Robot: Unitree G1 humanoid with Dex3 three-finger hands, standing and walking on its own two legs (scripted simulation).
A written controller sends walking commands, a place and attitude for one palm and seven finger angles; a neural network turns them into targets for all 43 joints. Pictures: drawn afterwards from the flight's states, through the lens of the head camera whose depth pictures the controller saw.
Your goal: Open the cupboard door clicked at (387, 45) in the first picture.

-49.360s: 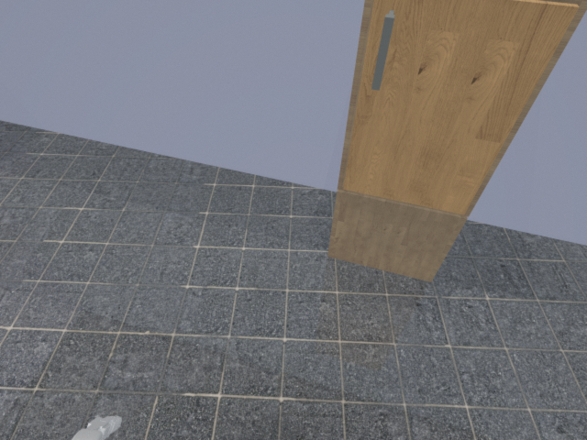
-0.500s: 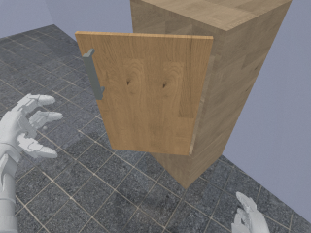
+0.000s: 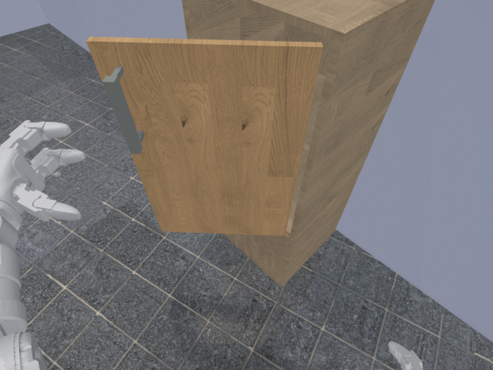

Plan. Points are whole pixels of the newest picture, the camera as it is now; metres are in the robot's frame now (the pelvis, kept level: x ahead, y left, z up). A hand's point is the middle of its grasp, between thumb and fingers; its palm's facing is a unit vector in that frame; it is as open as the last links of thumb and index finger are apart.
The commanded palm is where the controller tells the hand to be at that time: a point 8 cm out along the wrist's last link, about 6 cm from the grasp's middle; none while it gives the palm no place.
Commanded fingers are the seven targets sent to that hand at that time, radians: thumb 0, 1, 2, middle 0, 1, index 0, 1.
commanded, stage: move the hooked fingers beside the handle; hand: left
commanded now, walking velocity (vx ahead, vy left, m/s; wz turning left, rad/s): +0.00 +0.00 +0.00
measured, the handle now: (127, 112) +0.53 +0.25 +0.13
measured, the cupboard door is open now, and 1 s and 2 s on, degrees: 43 43 43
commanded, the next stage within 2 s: slide the fingers in behind the handle in 1.78 s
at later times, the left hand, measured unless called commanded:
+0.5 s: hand (73, 150) +0.42 +0.30 +0.14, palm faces +0.01 -1.00 -0.02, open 14.0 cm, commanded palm +0.39 +0.35 +0.14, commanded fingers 0.00 -0.50 0.30 -0.30 -1.20 -0.30 -1.20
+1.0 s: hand (92, 124) +0.48 +0.30 +0.14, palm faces +0.01 -1.00 -0.01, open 14.0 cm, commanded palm +0.46 +0.35 +0.14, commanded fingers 0.00 -0.50 0.30 -0.30 -1.20 -0.30 -1.20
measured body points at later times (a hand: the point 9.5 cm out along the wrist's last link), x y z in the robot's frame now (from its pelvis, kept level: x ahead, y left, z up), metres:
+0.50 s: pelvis +0.00 +0.03 +0.00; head +0.05 +0.04 +0.45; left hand +0.41 +0.36 +0.14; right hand +0.08 -0.24 -0.10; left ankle -0.02 +0.09 -0.73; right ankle +0.01 -0.09 -0.73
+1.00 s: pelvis +0.01 +0.02 -0.01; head +0.09 +0.04 +0.44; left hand +0.48 +0.35 +0.15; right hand +0.02 -0.26 -0.11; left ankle -0.02 +0.09 -0.73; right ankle +0.01 -0.09 -0.73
